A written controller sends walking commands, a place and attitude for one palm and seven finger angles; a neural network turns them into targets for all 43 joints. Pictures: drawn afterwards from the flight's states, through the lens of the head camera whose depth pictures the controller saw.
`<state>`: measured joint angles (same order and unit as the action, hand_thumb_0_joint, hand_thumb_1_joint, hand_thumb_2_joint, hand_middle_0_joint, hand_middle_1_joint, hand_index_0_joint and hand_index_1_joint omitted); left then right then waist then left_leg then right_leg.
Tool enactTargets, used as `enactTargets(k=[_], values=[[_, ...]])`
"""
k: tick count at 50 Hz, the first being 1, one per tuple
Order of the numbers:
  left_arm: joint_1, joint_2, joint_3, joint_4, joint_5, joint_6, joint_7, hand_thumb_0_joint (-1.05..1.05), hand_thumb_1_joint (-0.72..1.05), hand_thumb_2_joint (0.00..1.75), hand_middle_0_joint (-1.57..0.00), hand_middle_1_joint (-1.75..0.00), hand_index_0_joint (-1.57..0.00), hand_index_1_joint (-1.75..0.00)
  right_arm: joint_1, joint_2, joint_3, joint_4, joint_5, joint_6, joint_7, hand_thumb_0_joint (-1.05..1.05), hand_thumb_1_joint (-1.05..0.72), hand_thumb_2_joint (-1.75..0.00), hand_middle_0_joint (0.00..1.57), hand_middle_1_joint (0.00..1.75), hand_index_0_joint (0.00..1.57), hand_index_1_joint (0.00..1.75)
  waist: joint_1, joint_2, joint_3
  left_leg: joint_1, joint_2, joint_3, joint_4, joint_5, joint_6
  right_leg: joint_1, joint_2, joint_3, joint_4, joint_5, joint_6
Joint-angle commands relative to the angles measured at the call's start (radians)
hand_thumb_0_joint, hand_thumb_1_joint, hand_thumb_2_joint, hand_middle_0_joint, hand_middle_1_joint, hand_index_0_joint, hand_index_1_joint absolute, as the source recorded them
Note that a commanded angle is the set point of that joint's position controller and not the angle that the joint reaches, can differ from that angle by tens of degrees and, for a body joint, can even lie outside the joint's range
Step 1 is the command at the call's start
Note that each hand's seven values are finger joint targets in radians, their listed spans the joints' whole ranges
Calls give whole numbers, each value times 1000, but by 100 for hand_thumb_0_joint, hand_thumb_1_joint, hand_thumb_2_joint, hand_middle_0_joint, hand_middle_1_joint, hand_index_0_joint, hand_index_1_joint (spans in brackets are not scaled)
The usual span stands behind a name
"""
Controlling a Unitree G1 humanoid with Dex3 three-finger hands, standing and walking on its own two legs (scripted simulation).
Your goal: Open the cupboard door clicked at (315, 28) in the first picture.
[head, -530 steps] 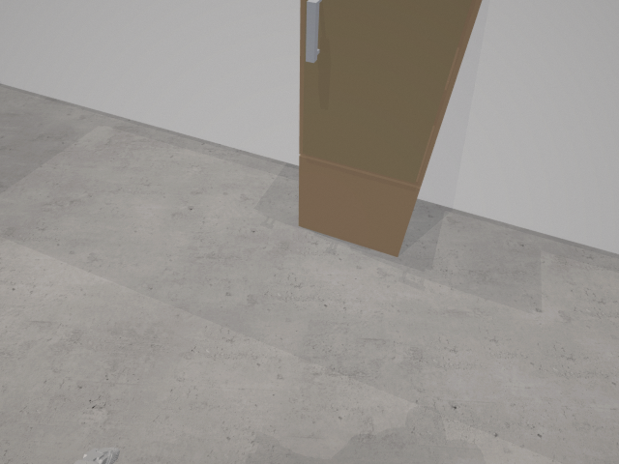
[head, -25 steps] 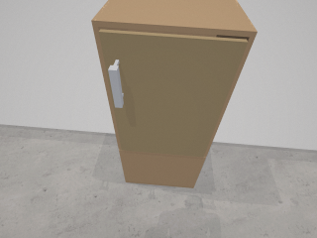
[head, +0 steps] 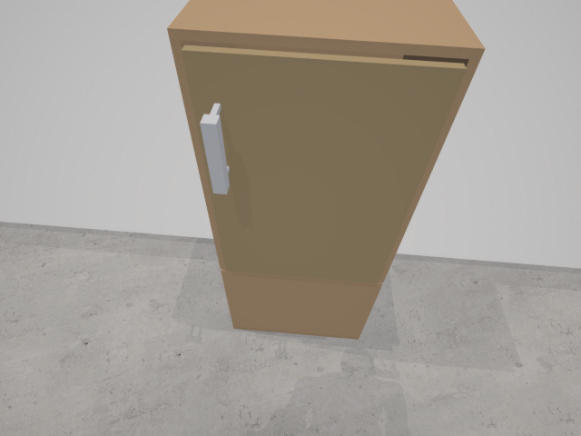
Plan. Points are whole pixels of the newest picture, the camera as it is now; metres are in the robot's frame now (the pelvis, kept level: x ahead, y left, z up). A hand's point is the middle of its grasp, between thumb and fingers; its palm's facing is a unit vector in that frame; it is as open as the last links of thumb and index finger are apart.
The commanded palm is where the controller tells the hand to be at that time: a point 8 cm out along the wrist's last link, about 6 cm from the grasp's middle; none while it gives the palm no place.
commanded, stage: look again from close up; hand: left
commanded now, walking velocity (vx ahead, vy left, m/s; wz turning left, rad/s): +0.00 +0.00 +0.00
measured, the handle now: (219, 149) +0.54 +0.16 +0.09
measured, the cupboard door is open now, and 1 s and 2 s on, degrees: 0 0 0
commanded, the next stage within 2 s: raise the hand with hooked fingers in 0.34 s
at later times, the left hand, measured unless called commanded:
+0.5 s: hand out of the picture +0.06 +0.17 -0.16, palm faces +0.11 -0.97 -0.20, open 7.4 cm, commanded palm +0.11 +0.21 -0.06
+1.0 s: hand (158, 411) +0.16 +0.18 -0.01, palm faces +0.05 -1.00 -0.06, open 9.4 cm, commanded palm +0.15 +0.24 +0.00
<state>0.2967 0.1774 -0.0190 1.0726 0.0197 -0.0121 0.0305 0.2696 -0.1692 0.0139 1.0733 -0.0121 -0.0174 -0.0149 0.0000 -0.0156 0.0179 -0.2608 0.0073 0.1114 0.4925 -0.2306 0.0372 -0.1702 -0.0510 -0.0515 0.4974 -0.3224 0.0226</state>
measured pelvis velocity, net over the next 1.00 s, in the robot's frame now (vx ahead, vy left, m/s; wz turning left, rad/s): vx -0.03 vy -0.05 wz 0.06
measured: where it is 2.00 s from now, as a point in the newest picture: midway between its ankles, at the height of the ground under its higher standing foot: outside the picture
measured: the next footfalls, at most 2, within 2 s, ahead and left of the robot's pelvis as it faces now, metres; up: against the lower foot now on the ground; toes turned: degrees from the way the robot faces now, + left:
none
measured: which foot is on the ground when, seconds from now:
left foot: down 0.00-1.00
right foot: down 0.00-1.00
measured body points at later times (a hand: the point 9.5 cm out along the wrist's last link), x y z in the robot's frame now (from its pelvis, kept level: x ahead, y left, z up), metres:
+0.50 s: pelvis +0.01 -0.02 +0.00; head +0.04 -0.01 +0.45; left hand +0.05 +0.22 -0.14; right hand +0.05 -0.25 -0.15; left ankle +0.02 +0.10 -0.74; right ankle -0.04 -0.13 -0.74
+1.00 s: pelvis -0.03 -0.05 -0.07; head +0.01 -0.04 +0.38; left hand +0.15 +0.23 -0.01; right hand +0.19 -0.29 -0.12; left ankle +0.02 +0.09 -0.74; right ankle -0.04 -0.13 -0.74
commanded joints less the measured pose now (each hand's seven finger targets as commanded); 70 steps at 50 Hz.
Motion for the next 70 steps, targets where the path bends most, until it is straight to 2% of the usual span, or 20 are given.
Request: enactTargets(k=[1,19,21,22,23,24,25,26,28,31,33,36,39,41,45,48,52,55,64,70], values=[[62,105,25,-21,-2,-13,7,0,90,90,-20,-30,-20,-30,22,-104,-25,-33,0,-22,-8,0,-90,-90,20,30,20,30,9,23,20,51,105,-118,-98,146,10,-57,-61,64,-92,147,-48],[46,108,31,-1,-3,-13,4,0,90,90,-20,-30,-20,-30,-6,-109,-29,-4,0,-19,-13,0,-90,-90,20,30,20,30,9,18,0,96,113,-103,-95,186,2,-36,-65,77,-111,216,-53],[46,112,32,-1,-2,-15,5,0,90,90,-20,-30,-20,-30,-10,-111,-30,-2,0,-19,-14,0,-90,-90,20,30,20,30,10,7,1,97,114,-100,-91,206,3,-30,-67,77,-108,248,-54],[104,86,23,18,7,-21,46,0,90,90,-20,-30,-20,-30,-52,-127,-33,-62,9,-16,-7,0,-90,-90,20,30,20,30,15,45,53,46,128,-89,93,292,-25,-78,-105,140,-135,451,-39],[-622,326,154,-1558,-201,-228,44,0,88,89,-20,-32,-20,-32,7,-271,-60,-391,57,-158,-46,0,-90,-90,20,30,20,30,-104,213,-451,338,12,-103,-22,413,-10,6,-1,4,-11,503,-60],[-161,260,157,-1316,-126,-185,86,0,85,88,-20,-33,-20,-33,-74,-184,-31,-342,49,-257,-81,0,-90,-90,20,30,20,30,13,316,-460,442,71,-120,-50,561,0,-63,32,-7,76,295,-65],[121,51,42,-1136,-145,-56,109,0,83,87,-21,-34,-21,-34,-59,-139,-48,-336,61,-282,-71,0,-90,-90,20,30,20,30,-21,255,-302,298,67,-133,-60,518,-26,-149,37,-54,113,112,-43],[111,-48,1,-1117,-183,-47,86,0,81,86,-21,-36,-21,-36,-39,-149,-54,-319,73,-282,-67,0,-90,-90,20,30,20,30,-40,120,-159,214,67,-134,-40,442,-24,-197,36,-54,71,106,-34],[36,83,143,-1101,-183,-147,42,0,76,84,-21,-39,-21,-39,-66,-210,-92,-388,39,-281,-64,0,-90,-90,20,30,20,30,-67,-61,-55,22,24,-130,61,193,-19,-277,44,-67,17,143,-30],[350,20,204,-842,-218,-342,-121,0,69,81,-22,-43,-22,-43,-117,-186,-110,-457,21,-258,-34,0,-90,-90,20,30,20,30,36,-199,-64,-194,-1,-96,188,159,-43,-345,55,-71,168,198,-36],[358,37,231,-841,-247,-494,-261,0,64,79,-22,-47,-22,-47,-163,-189,-124,-509,23,-252,-8,0,-90,-90,20,30,20,30,60,-189,-126,-314,-10,-82,287,111,-49,-388,46,-36,273,220,-38],[302,184,351,-890,-294,-609,-443,0,57,76,-22,-51,-22,-51,-180,-203,-132,-603,42,-251,12,0,-90,-90,20,30,20,30,71,-27,-233,-385,-26,-64,386,73,-43,-366,12,59,329,225,-42],[158,216,398,-1053,-386,-557,-478,0,50,73,-23,-55,-23,-55,-174,-197,-118,-678,58,-241,-19,0,-90,-90,20,30,20,30,46,-2,-312,-394,-35,-54,427,-2,-28,-351,-9,154,270,121,-1],[-29,234,385,-1167,-409,-555,-463,0,46,71,-23,-58,-23,-58,-151,-201,-109,-689,60,-243,-37,0,-90,-90,20,30,20,30,-2,15,-240,-420,-16,-75,452,-125,-21,-471,8,172,224,-195,-11],[-224,240,296,-1299,-379,-596,-450,0,36,67,-24,-64,-24,-64,-73,-205,-81,-635,45,-271,-74,0,-90,-90,20,30,20,30,-78,48,-267,-371,14,-114,499,-51,0,-497,20,180,251,-18,1],[-191,264,303,-1189,-367,-542,-483,0,29,64,-24,-69,-24,-69,-70,-219,-75,-600,56,-286,-86,0,-90,-90,20,30,20,30,-74,78,-232,-361,17,-123,469,-50,4,-496,28,159,231,-21,-7],[-103,333,400,-1110,-388,-409,-516,0,20,60,-25,-75,-25,-75,-86,-220,-69,-613,63,-283,-85,0,-90,-90,20,30,20,30,-8,86,-302,-308,12,-126,405,23,3,-374,17,152,207,81,6],[-16,336,473,-1051,-420,-339,-497,0,13,57,-25,-80,-25,-80,-108,-205,-69,-630,60,-272,-75,0,-90,-90,20,30,20,30,36,3,-305,-293,8,-130,357,72,-5,-304,22,119,205,178,14],[-116,303,411,-1108,-413,-379,-470,0,-8,48,-27,-93,-27,-93,-64,-225,-63,-635,61,-292,-61,0,-90,-90,20,30,20,30,-1,42,-252,-204,4,-117,263,24,-4,-372,58,34,179,61,-14],[-242,382,452,-1143,-408,-360,-464,0,-22,42,-28,-102,-28,-102,-53,-242,-53,-628,64,-306,-76,0,-90,-90,20,30,20,30,3,92,-269,-121,11,-139,203,-6,-4,-357,74,0,167,13,-35]])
